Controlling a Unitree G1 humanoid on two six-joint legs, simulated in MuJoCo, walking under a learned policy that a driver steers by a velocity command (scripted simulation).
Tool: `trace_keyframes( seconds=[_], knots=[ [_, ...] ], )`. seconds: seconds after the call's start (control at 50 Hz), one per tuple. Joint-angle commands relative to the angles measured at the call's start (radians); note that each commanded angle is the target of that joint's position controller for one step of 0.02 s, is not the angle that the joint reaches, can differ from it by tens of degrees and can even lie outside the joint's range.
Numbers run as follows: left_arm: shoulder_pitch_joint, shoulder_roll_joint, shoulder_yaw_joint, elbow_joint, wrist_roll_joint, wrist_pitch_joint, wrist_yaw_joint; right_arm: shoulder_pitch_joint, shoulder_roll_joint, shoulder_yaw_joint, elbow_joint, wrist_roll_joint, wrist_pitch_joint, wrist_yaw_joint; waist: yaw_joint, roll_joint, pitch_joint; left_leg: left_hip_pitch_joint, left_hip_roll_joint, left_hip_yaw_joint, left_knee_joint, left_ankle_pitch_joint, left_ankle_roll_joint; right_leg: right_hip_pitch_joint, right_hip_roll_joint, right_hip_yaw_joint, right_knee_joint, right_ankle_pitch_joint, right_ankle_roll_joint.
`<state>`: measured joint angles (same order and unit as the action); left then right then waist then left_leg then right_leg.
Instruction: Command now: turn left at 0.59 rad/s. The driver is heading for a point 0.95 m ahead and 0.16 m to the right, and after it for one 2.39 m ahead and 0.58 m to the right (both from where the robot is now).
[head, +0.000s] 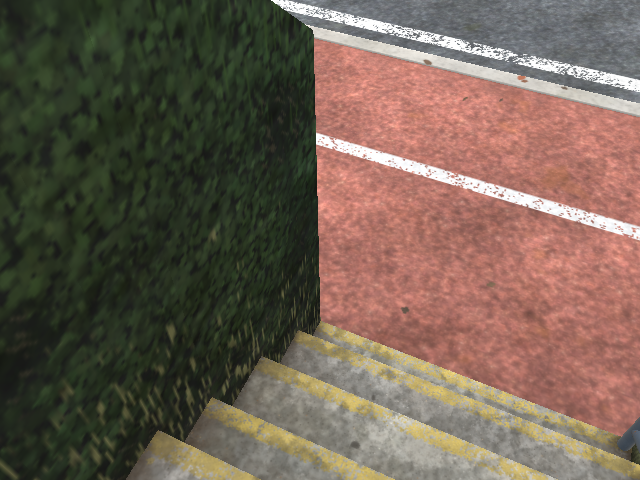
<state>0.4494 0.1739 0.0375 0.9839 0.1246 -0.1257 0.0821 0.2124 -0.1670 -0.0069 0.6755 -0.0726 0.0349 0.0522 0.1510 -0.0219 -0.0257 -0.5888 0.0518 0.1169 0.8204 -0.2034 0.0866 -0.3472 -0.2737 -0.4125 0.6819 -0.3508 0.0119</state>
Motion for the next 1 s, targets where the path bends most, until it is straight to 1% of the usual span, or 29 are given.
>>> trace_keyframes(
  seconds=[0.02, 0.04, 0.06, 0.08, 0.1, 0.14, 0.16, 0.2, 0.24, 0.3, 0.32, 0.36, 0.4, 0.44, 0.48, 0.5, 0.52, 0.54, 0.58, 0.62, 0.64, 0.68, 0.74, 0.82, 0.86, 0.92, 0.94, 0.96, 1.0],
  knots=[
    [-0.060, 0.205, 0.063, -0.081, -0.016, 0.006, 0.010, 0.066, -0.090, -0.077, -0.021, 0.041, -0.046, -0.015, -0.129, -0.072, -0.014, 0.300, -0.097, 0.046, -0.343, 0.149, 0.065, 0.029, -0.206, 0.245, -0.225, -0.182, -0.089],
    [-0.086, 0.161, 0.051, -0.113, 0.011, 0.000, -0.009, 0.222, -0.152, -0.121, 0.037, 0.036, -0.071, -0.023, -0.226, 0.009, -0.144, 0.711, -0.086, -0.030, -0.324, 0.227, 0.079, -0.176, -0.054, 0.118, 0.089, -0.135, -0.011],
    [-0.157, 0.028, 0.008, -0.274, -0.016, -0.016, -0.031, 0.499, -0.305, -0.147, 0.079, -0.005, -0.090, -0.031, -0.288, 0.238, -0.420, 1.153, 0.303, -0.574, -0.360, 0.443, 0.333, -0.563, 0.107, 0.203, 0.402, -0.457, 0.045],
    [-0.212, 0.028, 0.003, -0.254, -0.104, 0.001, -0.027, 0.673, -0.217, -0.121, 0.149, -0.076, -0.087, 0.020, -0.402, 0.022, -0.272, 1.142, 0.367, -0.726, -0.389, 0.311, 0.309, -0.775, 0.229, 0.539, 0.384, -0.375, 0.033],
    [-0.219, 0.028, 0.002, -0.252, -0.138, 0.003, -0.010, 0.595, -0.167, -0.093, 0.155, -0.053, -0.103, 0.064, -0.364, 0.044, -0.052, 0.963, 0.371, -0.652, -0.377, 0.427, 0.262, -0.855, 0.253, 0.617, 0.382, -0.315, 0.030],
    [-0.050, 0.155, 0.035, -0.186, -0.057, -0.005, -0.022, 0.215, -0.154, -0.075, 0.040, 0.088, -0.102, 0.121, -0.119, 0.189, -0.044, 0.536, 0.257, -0.404, -0.365, 0.308, 0.200, -0.641, 0.150, 0.518, 0.435, -0.187, 0.054],
    [0.085, 0.124, 0.023, -0.109, -0.040, 0.016, -0.052, 0.095, -0.184, -0.077, 0.042, 0.087, -0.102, 0.130, -0.034, 0.165, -0.008, 0.157, 0.198, -0.291, -0.382, 0.186, 0.159, -0.371, 0.176, 0.475, 0.610, -0.047, 0.063],
    [0.277, 0.064, -0.001, -0.002, -0.081, 0.057, -0.119, -0.014, -0.146, -0.048, 0.068, 0.028, -0.112, 0.095, 0.005, 0.049, 0.084, -0.228, 0.135, -0.253, -0.455, -0.081, 0.120, -0.180, 0.237, 0.457, 0.865, 0.109, 0.098],
    [0.162, 0.155, 0.020, -0.068, -0.066, 0.060, -0.155, 0.045, -0.257, -0.071, 0.126, 0.011, -0.138, 0.037, -0.064, 0.072, 0.083, -0.224, 0.160, -0.280, -0.472, -0.257, 0.156, -0.234, 0.281, 0.404, 0.958, 0.080, 0.076],
    [-0.034, 0.153, 0.009, -0.170, -0.028, 0.055, -0.121, 0.328, -0.167, -0.047, 0.297, -0.023, -0.157, 0.007, -0.202, 0.091, 0.043, 0.236, 0.258, -0.470, -0.382, -0.370, 0.212, -0.648, 0.226, 0.522, 0.806, 0.117, 0.014],
    [-0.115, 0.126, -0.003, -0.184, -0.032, 0.054, -0.112, 0.331, -0.115, -0.029, 0.296, 0.001, -0.159, 0.013, -0.229, 0.064, 0.031, 0.296, 0.248, -0.467, -0.380, -0.388, 0.228, -0.673, 0.208, 0.487, 0.602, 0.101, 0.009],
    [-0.039, 0.121, -0.013, -0.147, -0.024, 0.055, -0.114, 0.232, -0.176, -0.041, 0.283, -0.015, -0.149, 0.016, -0.161, 0.172, -0.003, 0.070, 0.217, -0.414, -0.347, -0.329, 0.186, -0.380, 0.235, 0.395, 0.693, 0.069, 0.012],
    [0.012, 0.151, -0.004, -0.125, -0.024, 0.048, -0.122, 0.172, -0.197, -0.047, 0.260, -0.029, -0.141, 0.020, -0.135, 0.111, -0.002, -0.048, 0.192, -0.346, -0.291, -0.261, 0.158, -0.213, 0.252, 0.372, 0.688, 0.051, 0.015],
    [-0.079, 0.143, -0.007, -0.163, -0.057, 0.034, -0.103, 0.153, -0.245, -0.059, 0.239, 0.027, -0.154, 0.015, -0.157, 0.058, -0.014, -0.002, 0.141, -0.280, -0.223, -0.206, 0.142, -0.129, 0.283, 0.318, 0.298, -0.319, 0.066],
    [0.208, 0.083, -0.013, -0.037, -0.113, 0.008, -0.095, 0.025, -0.290, -0.059, 0.207, 0.005, -0.146, 0.044, -0.005, -0.003, -0.014, -0.179, 0.080, -0.209, 0.054, -0.060, 0.124, 0.277, 0.356, 0.223, -0.002, -0.097, 0.105],
    [0.393, 0.163, 0.024, 0.035, -0.083, -0.015, -0.084, 0.067, -0.216, -0.055, 0.205, -0.019, -0.144, 0.065, 0.026, -0.135, -0.050, -0.350, -0.002, -0.142, 0.406, -0.028, 0.050, 0.511, 0.285, 0.435, -0.034, 0.242, 0.058],
    [0.356, 0.384, 0.057, -0.038, -0.057, -0.033, -0.097, 0.183, -0.132, -0.057, 0.123, 0.003, -0.162, 0.062, -0.084, -0.255, -0.067, -0.617, -0.159, -0.190, 0.498, -0.498, 0.002, 0.581, 0.031, 1.002, -0.082, 0.783, -0.205],
    [0.373, 0.345, 0.062, -0.019, -0.008, -0.032, -0.122, 0.047, -0.122, -0.052, 0.079, 0.054, -0.167, 0.047, 0.006, -0.079, 0.086, -0.919, -0.165, -0.404, 0.500, -0.441, -0.028, 0.634, -0.122, 1.216, -0.090, 0.925, -0.360],
    [0.206, 0.178, 0.034, 0.019, -0.015, 0.010, -0.156, 0.032, -0.115, -0.050, 0.101, 0.064, -0.128, 0.025, -0.093, 0.032, 0.123, -1.024, -0.007, -0.418, 0.496, -0.128, -0.053, 0.506, -0.148, 1.049, -0.116, 0.770, -0.350],
    [-0.110, 0.014, -0.024, -0.042, -0.057, 0.013, -0.150, 0.290, -0.061, -0.019, 0.186, 0.001, -0.102, 0.042, -0.314, 0.040, 0.029, -0.374, 0.038, -0.243, 0.598, 0.225, -0.092, -0.143, 0.058, 0.647, 0.037, 0.787, -0.171],
    [-0.061, 0.099, -0.007, -0.054, -0.150, 0.037, -0.113, 0.125, -0.051, -0.047, 0.213, 0.073, -0.054, -0.049, -0.242, 0.032, 0.024, -0.177, -0.072, -0.177, 0.404, 0.354, -0.080, -0.176, 0.074, 0.557, -0.018, 0.352, -0.146],
    [-0.090, 0.099, -0.028, -0.063, -0.180, 0.041, -0.087, -0.004, -0.049, -0.029, 0.178, 0.069, -0.033, -0.054, -0.230, 0.062, 0.148, 0.009, -0.054, -0.132, 0.098, 0.742, -0.059, -0.377, 0.156, 0.494, -0.025, -0.043, -0.115],
    [-0.064, 0.145, -0.023, -0.029, -0.165, 0.047, -0.086, -0.097, -0.018, -0.019, 0.168, 0.042, -0.029, -0.025, -0.177, 0.011, 0.153, 0.140, -0.083, -0.086, -0.060, 0.895, -0.039, -0.321, 0.171, 0.495, 0.032, -0.218, -0.117],
    [0.075, 0.106, -0.017, 0.011, -0.101, 0.062, -0.065, -0.263, -0.080, -0.034, 0.125, 0.080, -0.068, -0.029, -0.001, -0.073, 0.196, 0.020, -0.012, -0.115, -0.495, 0.806, -0.088, 0.037, 0.177, 0.531, 0.215, 0.068, -0.174],
    [0.091, 0.110, -0.006, 0.018, -0.091, 0.081, -0.047, -0.143, -0.096, -0.036, 0.169, 0.100, -0.078, -0.040, -0.009, -0.101, 0.163, 0.140, 0.043, -0.153, -0.632, 0.859, -0.080, 0.088, 0.181, 0.565, 0.348, 0.219, -0.180],
    [0.059, 0.120, 0.000, 0.018, -0.110, 0.106, -0.050, 0.245, -0.159, -0.067, 0.309, 0.067, -0.048, -0.038, -0.145, -0.046, 0.068, 0.631, 0.082, -0.081, -0.720, 0.802, -0.072, -0.109, 0.249, 0.538, 0.687, 0.187, -0.193],
    [0.090, 0.120, 0.010, 0.022, -0.121, 0.107, -0.061, 0.361, -0.202, -0.081, 0.353, 0.063, -0.028, -0.047, -0.188, 0.096, 0.027, 0.841, 0.130, -0.130, -0.659, 0.920, -0.086, -0.280, 0.347, 0.471, 0.954, -0.195, -0.163],
    [0.116, 0.097, -0.019, 0.015, -0.065, 0.097, -0.202, 0.507, -0.207, -0.056, 0.335, -0.102, 0.003, 0.029, -0.280, 0.587, -0.138, 1.198, 0.167, -0.187, -0.384, 0.982, 0.031, -0.585, 0.416, 0.499, 1.376, -0.612, -0.006],
    [0.144, 0.081, -0.011, -0.053, -0.141, 0.083, -0.223, 0.212, -0.222, -0.037, 0.267, -0.071, -0.037, 0.057, -0.133, 0.243, -0.190, 0.975, 0.297, -0.200, -0.283, 0.941, 0.055, -0.666, 0.324, 0.486, 1.333, -0.494, 0.004]
  ],
)
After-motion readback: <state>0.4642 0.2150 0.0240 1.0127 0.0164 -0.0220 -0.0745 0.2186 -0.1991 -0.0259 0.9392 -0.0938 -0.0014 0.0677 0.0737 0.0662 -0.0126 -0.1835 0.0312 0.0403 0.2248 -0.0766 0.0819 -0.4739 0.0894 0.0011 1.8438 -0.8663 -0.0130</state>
